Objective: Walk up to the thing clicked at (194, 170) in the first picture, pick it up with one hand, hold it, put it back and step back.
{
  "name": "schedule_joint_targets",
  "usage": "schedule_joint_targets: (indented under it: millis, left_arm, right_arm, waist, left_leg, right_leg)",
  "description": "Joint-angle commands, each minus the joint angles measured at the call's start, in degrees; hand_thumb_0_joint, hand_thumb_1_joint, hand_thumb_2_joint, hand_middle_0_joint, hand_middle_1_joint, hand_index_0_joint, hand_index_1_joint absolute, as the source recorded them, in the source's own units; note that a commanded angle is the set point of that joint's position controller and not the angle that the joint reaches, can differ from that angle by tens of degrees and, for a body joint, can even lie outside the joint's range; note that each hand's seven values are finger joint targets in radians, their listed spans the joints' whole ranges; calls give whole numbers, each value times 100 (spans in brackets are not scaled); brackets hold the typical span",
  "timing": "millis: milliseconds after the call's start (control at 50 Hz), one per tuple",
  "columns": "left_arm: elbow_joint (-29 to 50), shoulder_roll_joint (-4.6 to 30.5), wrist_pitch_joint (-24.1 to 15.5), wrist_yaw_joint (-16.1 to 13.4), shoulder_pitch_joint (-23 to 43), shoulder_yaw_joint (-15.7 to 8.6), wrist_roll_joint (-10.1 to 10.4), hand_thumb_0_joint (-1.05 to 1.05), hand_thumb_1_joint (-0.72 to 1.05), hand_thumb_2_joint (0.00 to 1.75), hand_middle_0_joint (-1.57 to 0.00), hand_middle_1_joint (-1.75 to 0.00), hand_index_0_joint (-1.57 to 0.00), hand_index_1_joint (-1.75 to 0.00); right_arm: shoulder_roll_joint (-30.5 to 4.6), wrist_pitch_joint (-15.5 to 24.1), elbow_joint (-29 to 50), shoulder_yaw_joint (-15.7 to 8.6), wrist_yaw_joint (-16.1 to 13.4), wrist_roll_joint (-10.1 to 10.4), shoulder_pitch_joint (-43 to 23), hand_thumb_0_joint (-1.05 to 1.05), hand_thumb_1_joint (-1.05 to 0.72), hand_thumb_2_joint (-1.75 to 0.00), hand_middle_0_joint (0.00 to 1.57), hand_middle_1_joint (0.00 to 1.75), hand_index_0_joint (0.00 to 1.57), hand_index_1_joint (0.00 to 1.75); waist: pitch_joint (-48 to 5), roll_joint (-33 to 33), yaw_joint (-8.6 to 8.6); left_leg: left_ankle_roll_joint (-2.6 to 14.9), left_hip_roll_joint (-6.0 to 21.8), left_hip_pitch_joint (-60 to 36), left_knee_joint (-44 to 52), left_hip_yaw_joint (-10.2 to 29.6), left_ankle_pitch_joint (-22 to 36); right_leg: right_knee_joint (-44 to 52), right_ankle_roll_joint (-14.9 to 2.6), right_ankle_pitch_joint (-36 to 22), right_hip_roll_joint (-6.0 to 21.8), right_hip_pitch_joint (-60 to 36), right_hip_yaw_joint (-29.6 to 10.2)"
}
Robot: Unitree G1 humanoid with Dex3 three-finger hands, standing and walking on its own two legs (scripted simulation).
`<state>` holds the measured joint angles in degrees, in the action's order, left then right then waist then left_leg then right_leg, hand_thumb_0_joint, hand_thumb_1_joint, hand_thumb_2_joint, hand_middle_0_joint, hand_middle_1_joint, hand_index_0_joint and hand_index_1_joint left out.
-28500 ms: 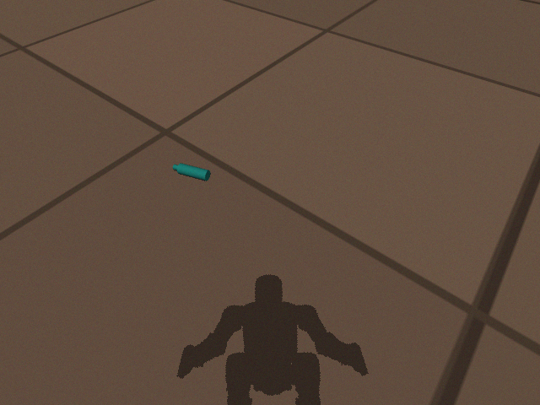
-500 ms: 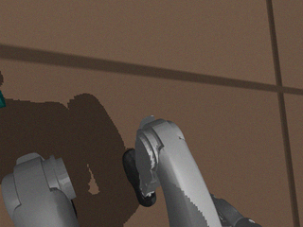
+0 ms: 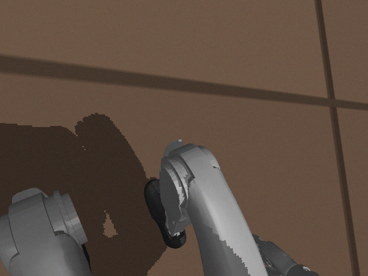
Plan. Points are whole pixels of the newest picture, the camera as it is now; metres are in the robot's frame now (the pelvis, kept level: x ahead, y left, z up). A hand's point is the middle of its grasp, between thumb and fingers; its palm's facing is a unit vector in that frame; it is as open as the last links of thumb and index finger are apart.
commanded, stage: open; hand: left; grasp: from above
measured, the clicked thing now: out of the picture +0.47 +0.34 -0.28
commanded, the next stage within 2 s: withdraw in 0.46 s
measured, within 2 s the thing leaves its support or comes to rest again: neither
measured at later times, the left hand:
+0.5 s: hand out of the picture +0.44 +0.32 -0.24, palm faces -0.44 -0.12 -0.89, open 13.8 cm
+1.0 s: hand out of the picture +0.46 +0.35 -0.13, palm faces -0.32 -0.05 -0.95, open 13.9 cm
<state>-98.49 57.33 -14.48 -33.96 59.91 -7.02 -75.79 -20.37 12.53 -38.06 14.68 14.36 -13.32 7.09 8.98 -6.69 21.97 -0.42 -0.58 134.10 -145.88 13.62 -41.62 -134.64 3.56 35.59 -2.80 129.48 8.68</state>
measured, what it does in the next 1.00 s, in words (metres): stands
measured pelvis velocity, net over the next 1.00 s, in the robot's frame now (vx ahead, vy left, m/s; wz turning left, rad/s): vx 0.01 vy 0.00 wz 0.06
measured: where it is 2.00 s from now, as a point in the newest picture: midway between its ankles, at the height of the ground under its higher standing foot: (129, 251)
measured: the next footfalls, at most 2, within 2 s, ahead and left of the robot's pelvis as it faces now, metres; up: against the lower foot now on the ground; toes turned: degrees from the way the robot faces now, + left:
none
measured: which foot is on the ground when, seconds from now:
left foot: down 0.00-1.00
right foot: down 0.00-1.00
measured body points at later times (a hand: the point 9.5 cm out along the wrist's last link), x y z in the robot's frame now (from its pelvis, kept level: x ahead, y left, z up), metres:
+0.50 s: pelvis +0.00 +0.00 +0.00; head +0.27 +0.13 +0.33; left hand +0.46 +0.33 -0.19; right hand +0.05 -0.26 -0.05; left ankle +0.06 +0.12 -0.27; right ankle +0.12 -0.12 -0.27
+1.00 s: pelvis +0.01 +0.00 +0.03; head +0.24 +0.10 +0.40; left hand +0.47 +0.35 -0.07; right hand +0.09 -0.26 -0.07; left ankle +0.06 +0.12 -0.27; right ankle +0.12 -0.12 -0.27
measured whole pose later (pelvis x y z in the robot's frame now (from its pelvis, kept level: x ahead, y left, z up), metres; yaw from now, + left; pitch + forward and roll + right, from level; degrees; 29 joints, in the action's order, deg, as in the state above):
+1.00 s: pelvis +0.01 +0.00 +0.03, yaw +3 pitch +35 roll -11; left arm -75.5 45.0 -5.5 -24.8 51.7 -3.7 -68.4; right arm -18.1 7.7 -40.9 6.0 15.4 -8.2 9.6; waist -3.5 0.8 14.7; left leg -0.5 -0.7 132.8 -139.7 10.0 -42.0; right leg -131.4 2.7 37.6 -1.4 129.2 5.9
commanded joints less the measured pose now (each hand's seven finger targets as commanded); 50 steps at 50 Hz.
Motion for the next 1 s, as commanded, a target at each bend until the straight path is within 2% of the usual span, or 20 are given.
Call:
schedule_joint_targets:
  millis: [0,160,260,340,360,380,400,460,480,500,520,600,660,680,760,800,860,880,900,980]
  left_arm:
    - [732,1384,-105,-162,1513,-110,60,0,-31,82,-27,-77,-27,-78]
    - [650,1462,-173,-252,1357,-119,-26,0,-40,91,-17,-88,-17,-89]
    - [744,1139,-101,-236,1358,102,-20,0,-47,96,-10,-95,-10,-95]
    - [695,1473,-51,-286,1249,-158,2,0,-50,99,-8,-97,-8,-98]
    - [722,1189,-28,-243,1333,42,1,0,-51,99,-8,-97,-7,-98]
    - [716,1364,-33,-272,1321,-82,28,0,-51,99,-7,-99,-7,-99]
    - [721,1137,-16,-245,1328,56,9,0,-51,99,-7,-99,-7,-99]
    - [696,1398,-16,-247,1312,-102,26,0,-51,100,-7,-100,-6,-100]
    - [665,1265,8,-212,1350,-6,-18,0,-50,99,-6,-100,-7,-100]
    - [660,1498,4,-229,1319,-152,10,0,-50,100,-7,-100,-7,-100]
    - [651,1421,-1,-207,1404,-156,-15,0,-50,100,-7,-100,-7,-101]
    - [803,1488,-40,-164,1305,-202,70,0,-51,98,-7,-102,-8,-100]
    - [1370,1608,-20,-199,1442,-329,99,0,-50,98,-7,-101,-8,-100]
    - [1432,1437,3,-171,1492,-236,124,0,-50,97,-7,-101,-8,-99]
    - [2452,1375,192,-138,1157,-494,296,0,-50,97,-7,-100,-8,-99]
    - [2531,855,395,-18,914,-253,452,0,-50,97,-8,-99,-8,-98]
    - [3111,670,706,264,833,-204,651,0,-51,99,-7,-99,-7,-99]
    - [2955,266,815,448,749,32,727,0,-51,99,-8,-98,-8,-98]
    - [3206,195,879,604,829,152,762,0,-51,99,-7,-99,-7,-99]
    - [3443,-331,1106,1285,841,447,1089,0,-51,100,-8,-100,-8,-100]
  right_arm:
    - [-1922,-9,-75,-577,-103,35,1089,0,-89,-90,20,30,20,30]
    - [-1832,-45,-165,-537,-110,-42,1114,0,-89,-90,20,30,20,30]
    - [-1813,-15,-134,-542,-82,-49,1093,0,-89,-90,20,30,20,30]
    - [-1869,-20,-170,-556,-87,-18,1135,0,-89,-90,20,30,20,30]
    - [-1828,-4,-76,-537,-72,-26,1083,0,-89,-90,20,30,20,30]
    - [-1855,-14,-149,-541,-81,-25,1083,0,-89,-90,20,30,20,30]
    - [-1862,-3,-43,-541,-70,-40,1051,0,-89,-90,20,30,20,30]
    - [-1899,-4,-110,-574,-84,-18,1121,0,-89,-90,20,30,20,30]
    - [-1894,8,-39,-556,-71,-16,1091,0,-89,-90,20,30,20,30]
    - [-1848,-3,-148,-539,-75,-2,1115,0,-89,-90,20,30,20,30]
    - [-1912,5,-96,-555,-72,-22,1154,0,-89,-90,20,30,20,30]
    - [-1867,7,-100,-561,-110,17,1103,0,-90,-90,20,30,20,30]
    - [-1794,-18,-78,-618,-110,25,1149,0,-90,-90,20,30,20,30]
    - [-1813,11,-44,-655,-84,7,1141,0,-90,-90,20,30,20,30]
    - [-1765,-2,-26,-944,-28,120,1182,0,-90,-90,20,30,20,30]
    - [-1606,-63,-192,-1066,50,198,1231,0,-90,-90,20,30,20,30]
    - [-1510,-244,-156,-1275,62,419,1180,0,-90,-90,20,30,20,30]
    - [-1457,-293,-228,-1349,69,471,1208,0,-90,-90,20,30,20,30]
    - [-1392,-369,-249,-1361,66,533,1245,0,-90,-90,20,30,20,30]
    - [-1275,-690,-202,-1555,-32,711,1466,0,-90,-90,20,30,20,30]
  waist:
    - [-3588,2875,254]
    - [-3718,2986,204]
    - [-3797,3065,230]
    - [-3745,2993,137]
    - [-3734,2999,202]
    - [-3779,3013,155]
    - [-3710,3020,200]
    - [-3759,3040,190]
    - [-3653,2945,237]
    - [-3682,2969,173]
    - [-3515,2866,281]
    - [-3717,2967,144]
    - [-4335,3367,-17]
    - [-4190,3375,63]
    - [-5076,4008,-367]
    - [-5129,4092,-480]
    - [-5533,4024,-773]
    - [-5235,3794,-723]
    - [-5294,3682,-789]
    - [-5130,2597,-689]
  left_leg:
    - [86,169,-2655,1544,-527,1210]
    - [86,174,-2724,1554,-566,1225]
    - [45,190,-2991,1586,-521,1558]
    - [71,184,-2787,1593,-541,1434]
    - [61,179,-2863,1571,-549,1479]
    - [61,185,-2819,1614,-530,1391]
    - [27,178,-2896,1640,-492,1484]
    - [50,187,-2872,1647,-489,1378]
    - [50,183,-2829,1588,-502,1415]
    - [84,190,-2728,1581,-546,1282]
    - [86,167,-2650,1519,-551,1279]
    - [71,175,-2770,1590,-548,1271]
    - [39,181,-3126,1624,-594,1512]
    - [28,173,-3129,1571,-600,1488]
    - [-78,163,-3781,1862,-614,1930]
    - [-80,145,-3757,1961,-712,1912]
    - [6,90,-3596,2184,-887,1764]
    - [29,89,-3443,2211,-917,1671]
    - [85,77,-3333,2287,-985,1580]
    - [214,35,-3048,2589,-1007,1317]
  right_leg:
    - [1024,-508,-1124,-165,-1991,638]
    - [1033,-487,-1168,-191,-2132,642]
    - [971,-481,-1439,-189,-2087,682]
    - [1009,-493,-1332,-200,-2160,649]
    - [993,-495,-1372,-192,-2069,646]
    - [1008,-504,-1280,-194,-2097,658]
    - [959,-510,-1337,-173,-1967,693]
    - [968,-494,-1271,-182,-2022,678]
    - [956,-490,-1307,-163,-1952,681]
    - [986,-492,-1200,-194,-2068,632]
    - [1004,-493,-1191,-155,-1955,651]
    - [1034,-513,-1138,-179,-2101,623]
    - [975,-522,-1365,-179,-2288,594]
    - [972,-528,-1346,-148,-2098,619]
    - [922,-588,-1604,-102,-2116,591]
    - [922,-603,-1628,-84,-1974,503]
    - [1161,-619,-1518,-92,-1996,329]
    - [1252,-614,-1458,-71,-1845,289]
    - [1385,-617,-1391,-106,-1970,226]
    - [1856,-577,-1225,-98,-2459,74]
